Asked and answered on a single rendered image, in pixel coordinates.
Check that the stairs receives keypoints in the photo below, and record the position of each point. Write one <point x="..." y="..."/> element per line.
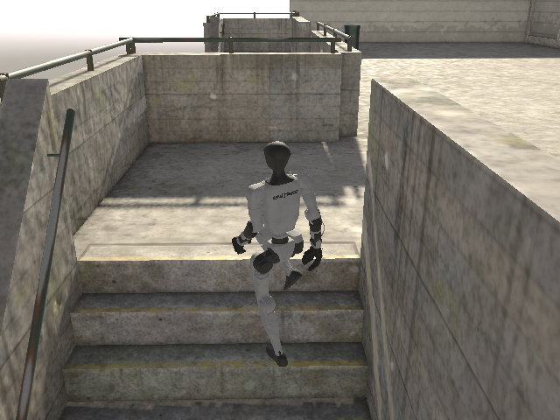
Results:
<point x="184" y="340"/>

